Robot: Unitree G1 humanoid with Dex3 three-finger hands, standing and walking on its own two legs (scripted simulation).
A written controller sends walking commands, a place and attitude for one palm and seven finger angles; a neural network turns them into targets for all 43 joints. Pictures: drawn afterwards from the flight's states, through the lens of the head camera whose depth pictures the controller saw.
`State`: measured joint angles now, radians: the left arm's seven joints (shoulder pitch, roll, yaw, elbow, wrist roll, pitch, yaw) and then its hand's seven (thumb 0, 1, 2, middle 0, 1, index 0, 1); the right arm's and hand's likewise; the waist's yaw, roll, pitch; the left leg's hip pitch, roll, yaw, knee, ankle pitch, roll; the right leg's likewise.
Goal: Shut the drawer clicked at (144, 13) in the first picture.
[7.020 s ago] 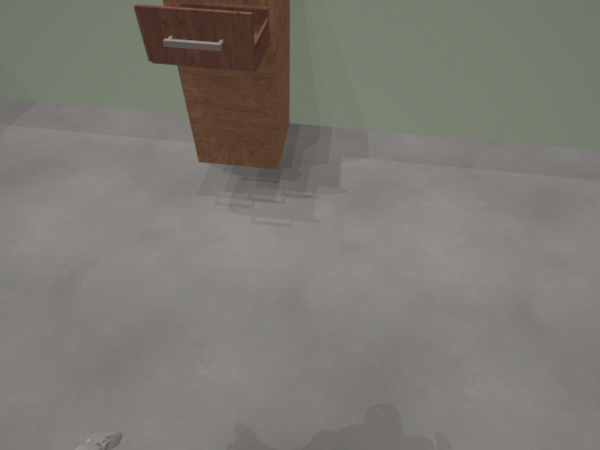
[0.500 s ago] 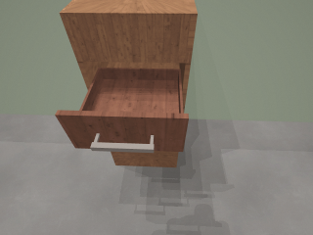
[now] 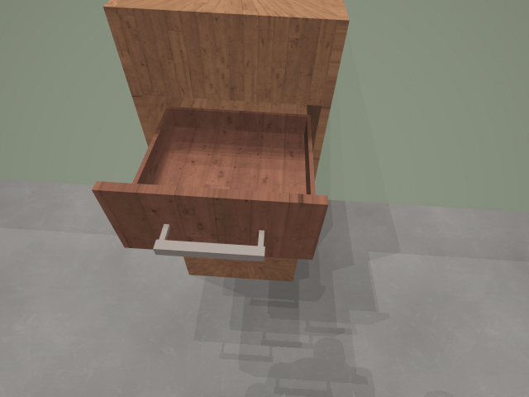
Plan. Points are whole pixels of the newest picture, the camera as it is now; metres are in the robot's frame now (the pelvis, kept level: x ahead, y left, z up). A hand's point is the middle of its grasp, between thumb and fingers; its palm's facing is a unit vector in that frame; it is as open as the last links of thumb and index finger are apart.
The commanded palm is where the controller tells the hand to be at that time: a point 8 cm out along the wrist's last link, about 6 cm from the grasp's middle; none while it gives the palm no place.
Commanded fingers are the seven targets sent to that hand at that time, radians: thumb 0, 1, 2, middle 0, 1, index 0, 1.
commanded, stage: shuffle to correct the standing spot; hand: left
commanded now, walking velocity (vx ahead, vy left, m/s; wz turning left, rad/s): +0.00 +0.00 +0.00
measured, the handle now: (211, 241) +0.37 +0.12 -0.01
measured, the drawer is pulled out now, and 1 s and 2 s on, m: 0.28 0.28 0.28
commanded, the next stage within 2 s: come to a stop and stand still in 0.44 s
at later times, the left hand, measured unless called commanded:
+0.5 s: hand out of the picture +0.04 +0.14 -0.18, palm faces -0.01 -0.98 -0.21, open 7.4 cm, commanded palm none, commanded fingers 0.00 0.90 0.90 -0.20 -0.30 -0.20 -0.30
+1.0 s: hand out of the picture +0.10 +0.12 -0.17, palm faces -0.01 -0.97 -0.26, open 7.3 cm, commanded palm none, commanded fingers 0.00 0.90 0.90 -0.20 -0.30 -0.20 -0.30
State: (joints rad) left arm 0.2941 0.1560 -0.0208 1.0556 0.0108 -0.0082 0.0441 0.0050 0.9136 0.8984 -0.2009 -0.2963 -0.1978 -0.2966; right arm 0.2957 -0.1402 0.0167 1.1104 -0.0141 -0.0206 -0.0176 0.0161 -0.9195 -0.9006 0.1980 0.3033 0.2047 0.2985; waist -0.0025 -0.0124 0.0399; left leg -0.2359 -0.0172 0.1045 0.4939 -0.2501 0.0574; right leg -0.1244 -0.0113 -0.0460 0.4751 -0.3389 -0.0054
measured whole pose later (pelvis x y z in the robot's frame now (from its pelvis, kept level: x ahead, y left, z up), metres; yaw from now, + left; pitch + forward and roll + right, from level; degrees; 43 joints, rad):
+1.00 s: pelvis +0.07 -0.06 +0.00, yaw -3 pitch +0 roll +1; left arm 0.27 0.17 0.01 1.00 0.02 0.01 0.06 0.01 0.92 0.90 -0.20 -0.30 -0.20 -0.30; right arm 0.14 -0.14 -0.01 1.02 0.00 0.01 -0.04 0.00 -0.92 -0.90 0.20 0.30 0.21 0.30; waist 0.03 0.00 0.07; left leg -0.26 -0.02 0.11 0.51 -0.24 0.03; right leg -0.13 0.03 -0.10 0.48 -0.36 -0.07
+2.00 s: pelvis +0.05 +0.02 +0.00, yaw -4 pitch +0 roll -1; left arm 0.36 0.15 -0.03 1.08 0.02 0.01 0.04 0.00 0.91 0.90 -0.20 -0.30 -0.20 -0.30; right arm 0.27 -0.16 0.01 1.09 0.00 -0.03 -0.03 0.01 -0.93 -0.90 0.20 0.30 0.21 0.30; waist 0.02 -0.04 0.01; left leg -0.21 -0.10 0.08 0.41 -0.20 0.14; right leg -0.13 -0.05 -0.05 0.41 -0.28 0.04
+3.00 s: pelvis +0.05 +0.01 -0.01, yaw -1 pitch +1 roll +1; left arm 0.50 0.22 0.00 0.12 -0.12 -0.03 0.15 0.04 0.97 0.90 -0.25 -0.35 -0.24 -0.35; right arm 0.36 -0.24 0.00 0.86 0.03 -0.27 -0.03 0.02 -0.92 -0.90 0.20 0.30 0.21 0.30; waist -0.03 0.00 -0.03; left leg -0.28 -0.13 0.06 0.48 -0.22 0.10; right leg -0.31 -0.03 -0.05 0.62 -0.37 -0.02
